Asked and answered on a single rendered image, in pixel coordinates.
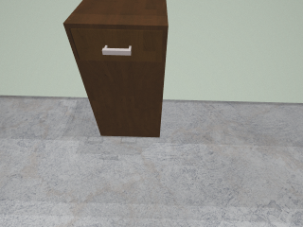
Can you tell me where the cabinet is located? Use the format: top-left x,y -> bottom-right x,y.
63,0 -> 169,138

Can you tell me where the handle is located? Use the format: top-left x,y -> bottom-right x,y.
101,45 -> 132,56

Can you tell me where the drawer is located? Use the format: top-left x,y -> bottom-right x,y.
70,28 -> 163,61

